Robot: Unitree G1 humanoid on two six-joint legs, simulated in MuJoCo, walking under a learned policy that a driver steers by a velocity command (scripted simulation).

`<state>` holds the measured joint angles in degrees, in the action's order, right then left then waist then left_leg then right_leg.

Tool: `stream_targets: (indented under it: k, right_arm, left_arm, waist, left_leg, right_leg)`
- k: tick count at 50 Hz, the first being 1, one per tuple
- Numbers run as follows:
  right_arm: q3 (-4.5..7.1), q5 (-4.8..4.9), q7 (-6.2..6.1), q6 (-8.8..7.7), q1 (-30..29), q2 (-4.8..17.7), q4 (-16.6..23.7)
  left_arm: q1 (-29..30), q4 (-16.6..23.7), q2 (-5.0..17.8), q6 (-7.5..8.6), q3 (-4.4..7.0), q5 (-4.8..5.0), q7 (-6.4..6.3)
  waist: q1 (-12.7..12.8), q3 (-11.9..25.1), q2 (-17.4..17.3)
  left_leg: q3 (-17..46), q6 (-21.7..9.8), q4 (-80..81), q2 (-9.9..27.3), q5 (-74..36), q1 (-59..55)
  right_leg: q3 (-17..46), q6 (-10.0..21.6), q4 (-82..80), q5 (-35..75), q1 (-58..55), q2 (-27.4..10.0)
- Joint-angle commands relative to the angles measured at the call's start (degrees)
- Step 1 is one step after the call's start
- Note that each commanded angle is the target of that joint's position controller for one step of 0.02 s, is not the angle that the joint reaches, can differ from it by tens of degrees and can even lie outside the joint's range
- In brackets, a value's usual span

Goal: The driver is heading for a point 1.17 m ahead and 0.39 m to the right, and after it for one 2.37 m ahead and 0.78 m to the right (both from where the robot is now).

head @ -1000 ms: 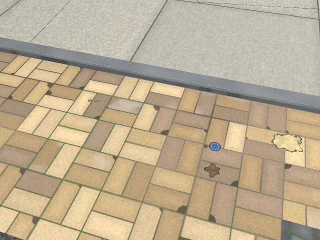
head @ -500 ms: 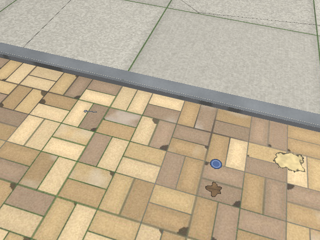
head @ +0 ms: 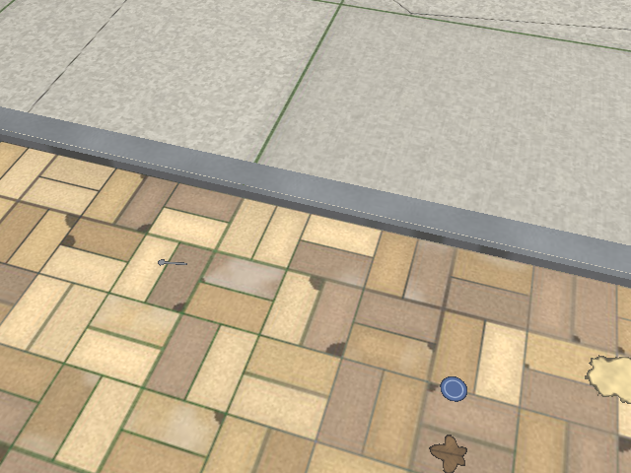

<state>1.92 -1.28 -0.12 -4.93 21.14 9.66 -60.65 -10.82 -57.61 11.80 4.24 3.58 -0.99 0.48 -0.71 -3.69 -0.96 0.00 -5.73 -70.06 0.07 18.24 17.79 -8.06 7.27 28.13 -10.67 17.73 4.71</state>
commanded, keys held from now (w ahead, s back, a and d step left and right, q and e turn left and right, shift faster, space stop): w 0.26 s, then w+e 0.74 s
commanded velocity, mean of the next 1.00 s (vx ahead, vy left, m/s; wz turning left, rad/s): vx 0.50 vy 0.00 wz -0.31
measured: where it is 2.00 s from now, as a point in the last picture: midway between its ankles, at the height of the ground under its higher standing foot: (446, 256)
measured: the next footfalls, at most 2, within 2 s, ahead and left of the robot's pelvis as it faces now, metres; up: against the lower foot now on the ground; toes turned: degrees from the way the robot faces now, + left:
left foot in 0.42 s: +0.41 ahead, +0.11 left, +0.00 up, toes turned +0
right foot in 0.96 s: +0.64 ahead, -0.13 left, +0.00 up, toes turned -27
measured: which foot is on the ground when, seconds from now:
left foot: up 0.00-0.40, down 0.42-0.98, up 1.00-1.00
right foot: down 0.00-0.44, up 0.46-0.94, down 0.96-1.00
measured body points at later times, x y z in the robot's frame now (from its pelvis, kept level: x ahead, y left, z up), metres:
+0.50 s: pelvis +0.29 +0.04 +0.00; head +0.32 +0.04 +0.44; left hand +0.23 +0.27 -0.15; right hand +0.43 -0.20 -0.12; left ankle +0.37 +0.10 -0.73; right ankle +0.10 -0.05 -0.65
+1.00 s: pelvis +0.54 -0.04 -0.01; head +0.57 -0.06 +0.43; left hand +0.79 +0.11 -0.12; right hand +0.40 -0.25 -0.16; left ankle +0.39 +0.11 -0.69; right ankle +0.60 -0.11 -0.73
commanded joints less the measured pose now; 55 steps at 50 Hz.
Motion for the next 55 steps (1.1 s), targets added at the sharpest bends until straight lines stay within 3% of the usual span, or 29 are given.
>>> stream_targets:
  k: [1, 5, 10, 15, 18, 20, 21, 22, 23, 24, 25, 26, 27, 29, 31, 33, 38, 42, 45, 47, 48, 49, 50, 51, 52, 53, 55]
  right_arm:
    - [0.81, -1.07, 0.74, 0.87, 4.28, 1.83, 2.16]
    - [1.07, -1.20, 1.42, 2.45, -3.33, 2.51, 5.19]
    - [0.56, -0.16, 1.90, 2.40, -16.88, 2.55, 9.82]
    - [0.25, 0.15, 1.78, 1.92, -25.00, 2.99, 12.69]
    - [0.75, 0.28, 1.40, 0.96, -23.21, 4.49, 13.28]
    - [1.93, 0.21, 0.49, 0.04, -11.58, 6.68, 9.84]
    - [2.93, -0.73, -0.18, -0.65, -2.08, 8.95, 7.31]
    - [4.41, -2.53, -0.89, -0.94, 6.15, 14.84, 6.85]
    - [5.01, -1.63, -0.11, 0.04, 4.70, 15.98, 6.99]
    - [4.06, -0.61, 0.26, 0.58, -1.84, 11.65, 8.64]
    - [2.99, -0.20, 0.40, 0.26, -6.67, 7.84, 9.38]
    - [2.45, -0.37, 0.35, -0.16, -8.48, 5.93, 9.17]
    - [2.04, -0.19, -0.06, -0.59, -7.72, 4.63, 8.23]
    - [1.77, 0.14, -0.49, -1.46, -5.09, 3.89, 6.85]
    - [2.05, 0.53, -0.56, -2.24, -3.30, 5.19, 6.26]
    - [2.15, 0.30, -0.56, -2.46, -1.73, 5.84, 6.00]
    - [1.95, 0.19, -0.75, -2.56, 1.24, 6.57, 5.38]
    - [2.38, 0.13, -1.41, -1.86, 5.26, 8.57, 4.18]
    - [2.84, -0.13, -1.94, -0.80, 5.07, 10.37, 4.08]
    - [3.40, -0.20, -1.93, 0.35, 4.40, 12.21, 4.53]
    - [3.48, 0.07, -1.58, 0.83, 3.65, 12.58, 5.27]
    - [2.98, 0.12, -1.27, 0.85, 3.57, 10.50, 7.27]
    - [2.53, 1.02, -0.01, 0.28, 2.91, 6.44, 12.13]
    - [2.97, 0.46, 0.34, -0.49, -4.66, 10.36, 13.75]
    - [2.52, 1.13, 0.60, -1.24, -6.85, 9.13, 14.67]
    - [2.46, 1.04, 0.35, -1.54, -5.25, 8.86, 13.61]
    - [2.37, -1.18, 0.27, 0.45, -3.33, 8.21, 13.08]
  left_arm:
    - [-6.64, -0.87, 0.88, 1.71, -0.49, 0.08, -0.50]
    - [-11.95, -2.28, 3.79, 2.50, -0.42, 0.27, -0.74]
    - [-17.49, -2.84, 3.29, 2.29, -1.18, 0.45, -0.75]
    - [-22.91, -4.47, 3.65, 2.05, -1.44, -0.01, -1.43]
    - [-20.56, -3.99, 5.36, 1.75, -1.02, -0.60, -1.87]
    - [-18.17, -3.41, 6.50, 1.69, -0.67, -0.44, -1.68]
    - [-16.86, -2.72, 6.04, 1.76, -0.79, 0.27, -1.44]
    - [-18.40, -0.29, 1.81, 1.85, -1.80, 1.96, -1.03]
    - [-23.61, -0.53, 1.03, 1.22, -1.34, 3.08, -1.28]
    - [-19.09, -0.21, 5.25, 0.42, -0.14, 1.45, -1.64]
    - [-14.37, 1.03, 4.12, 0.37, -0.08, 0.87, -1.28]
    - [-12.86, 1.42, 2.41, 0.10, -0.10, 0.62, -0.95]
    - [-12.16, 1.88, 2.07, -0.62, 0.22, -0.37, -0.50]
    - [-13.17, 2.10, 0.43, -2.11, 0.35, -0.89, 0.33]
    - [-10.26, 3.72, 0.05, -2.98, 0.46, -0.92, 0.90]
    - [-5.93, 5.58, 0.40, -3.45, 0.47, -0.91, 1.37]
    - [5.57, 10.15, 0.33, -3.23, -0.36, -0.68, 2.54]
    - [11.65, 12.99, 1.12, -3.04, -0.60, -1.02, 3.17]
    - [9.61, 13.10, 2.61, -3.07, 0.10, -1.31, 2.88]
    - [1.13, 10.92, 4.56, -2.78, 1.21, -1.37, 2.34]
    - [-6.79, 8.44, 6.26, -2.23, 2.21, -1.77, 1.77]
    - [-13.06, 7.25, 11.51, -1.88, 3.90, -2.42, 0.95]
    - [-10.27, 8.86, 17.00, -2.49, 5.06, -1.24, 0.73]
    - [-11.07, 8.96, 16.02, -3.35, 4.75, -0.47, 0.35]
    - [-8.14, 8.65, 13.56, -3.26, 4.02, -0.11, -0.12]
    - [-5.66, 8.61, 10.66, -2.79, 3.30, 0.14, -0.18]
    - [-2.87, 9.14, 8.22, -1.60, 2.36, 0.84, -0.60]
  waist:
    - [-1.26, 0.85, 1.22]
    - [-1.19, -1.32, 2.84]
    - [2.16, -2.77, 3.89]
    - [4.77, -3.05, 4.88]
    - [2.24, -1.78, 5.26]
    - [-2.75, 4.03, 5.18]
    - [-6.83, 9.26, 3.92]
    - [-7.91, 18.11, -3.75]
    - [-4.74, 23.80, -11.84]
    - [-2.72, 15.58, -2.67]
    - [-1.89, 7.87, -0.09]
    - [-0.41, 3.51, 0.37]
    - [0.71, 1.71, -1.20]
    - [2.20, 1.49, -2.48]
    - [2.77, 0.94, -2.68]
    - [2.44, 0.13, -2.77]
    - [0.54, -2.10, -2.98]
    - [-1.19, -2.63, -3.08]
    - [0.63, -0.26, -4.74]
    - [4.08, 4.86, -5.45]
    - [7.73, 9.31, -3.25]
    - [9.95, 14.74, 2.60]
    - [5.64, 17.93, 15.49]
    - [7.54, 14.73, 4.12]
    - [5.62, 8.47, 2.30]
    - [2.68, 4.41, -1.67]
    - [-0.59, 3.97, -0.96]
  left_leg:
    - [2.65, 0.73, 1.21, 4.75, -3.08, 10.02]
    - [-0.31, 2.64, 8.43, 5.96, -7.81, 16.09]
    - [-3.86, 4.10, 24.46, 4.87, -17.30, 18.87]
    - [-5.35, 2.83, 34.07, 2.30, -17.72, 18.93]
    - [-4.65, 1.08, 37.93, 0.46, -11.66, 14.40]
    - [-5.36, -0.63, 42.51, -2.56, -10.04, -0.75]
    - [-2.09, -2.17, 44.63, 1.13, -12.91, -15.35]
    - [16.19, -5.71, 45.72, 17.23, -7.02, -31.93]
    - [36.80, -11.39, 52.11, 26.92, -5.72, -37.78]
    - [31.10, -9.51, 53.96, 24.19, -0.04, -29.64]
    - [23.11, -7.82, 56.65, 21.88, -0.25, -20.60]
    - [16.79, -5.55, 58.90, 19.30, -3.75, -14.29]
    - [11.95, -4.08, 59.89, 17.26, -7.23, -10.57]
    - [6.19, -2.80, 60.78, 15.68, -12.54, -8.14]
    - [1.88, -2.53, 61.58, 15.31, -16.99, -8.74]
    - [-1.77, -2.26, 62.03, 14.74, -19.68, -9.65]
    - [-9.49, -1.43, 61.75, 12.91, -26.87, -11.77]
    - [-12.46, -1.40, 59.79, 15.35, -33.36, -19.40]
    - [-15.27, -0.78, 51.23, 16.15, -54.18, -24.28]
    - [-15.98, -0.63, 36.63, 16.30, -61.87, -24.80]
    - [-16.80, 0.68, 23.79, 15.45, -54.50, -19.63]
    - [-16.45, 2.48, 6.49, 13.39, -30.44, -6.07]
    - [-10.15, 6.10, -14.29, -0.87, 13.17, 19.07]
    - [0.06, 5.49, -14.30, 1.78, 8.63, 25.81]
    - [0.71, 4.96, -10.70, 4.30, 2.72, 26.62]
    - [0.86, 5.01, -4.50, 6.28, -0.18, 22.87]
    - [1.53, 6.18, 1.44, 7.69, -0.84, 15.96]
  right_leg:
    - [21.28, 6.31, -19.28, 4.39, -6.93, -17.52]
    - [15.24, 5.44, -21.13, 11.54, -7.58, -15.43]
    - [10.71, 2.66, -20.95, 22.28, -11.83, -13.08]
    - [11.60, 3.12, -17.66, 30.32, -21.20, -15.09]
    - [12.82, 3.78, -11.69, 41.33, -24.89, -16.59]
    - [12.24, 2.37, 0.47, 49.40, -23.00, -14.93]
    - [11.13, 1.46, 11.73, 40.24, -14.89, -12.75]
    - [8.20, -0.28, 30.16, 15.85, 0.13, -7.38]
    - [7.98, -1.09, 45.58, -18.48, 12.85, -0.22]
    - [11.32, -0.59, 48.27, -14.02, 16.58, -4.85]
    - [11.42, -0.80, 46.21, -9.70, 16.98, -6.75]
    - [11.27, -0.89, 43.31, -7.32, 15.55, -8.59]
    - [11.25, -1.19, 41.33, -6.36, 14.11, -9.71]
    - [10.34, -1.84, 40.42, -4.85, 12.57, -9.99]
    - [9.56, -2.33, 39.35, -1.79, 15.87, -10.58]
    - [8.81, -2.78, 37.14, 2.33, 19.69, -11.12]
    - [4.75, -3.31, 19.77, 11.15, 19.66, -9.96]
    - [0.85, -1.27, 10.94, 8.49, 18.12, -8.43]
    - [-1.87, 1.76, 8.43, 0.83, 12.62, -4.32]
    - [-2.65, 4.31, 6.06, -4.25, 3.40, -0.23]
    - [-1.12, 5.98, 0.94, -2.32, -7.86, 1.02]
    - [13.99, 9.12, -1.31, -8.19, -21.61, -10.11]
    - [47.53, 18.25, -9.78, -7.85, -35.36, -24.21]
    - [45.26, 16.67, -13.24, -4.34, -32.82, -23.73]
    - [37.45, 14.93, -13.43, 0.75, -26.51, -22.69]
    - [32.00, 12.29, -14.19, 9.44, -19.08, -20.02]
    - [24.79, 9.84, -14.84, 17.87, -12.14, -15.02]
Over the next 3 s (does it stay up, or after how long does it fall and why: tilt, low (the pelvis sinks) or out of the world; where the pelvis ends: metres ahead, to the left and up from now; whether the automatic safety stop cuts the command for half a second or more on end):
stays up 1.07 -0.41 0.05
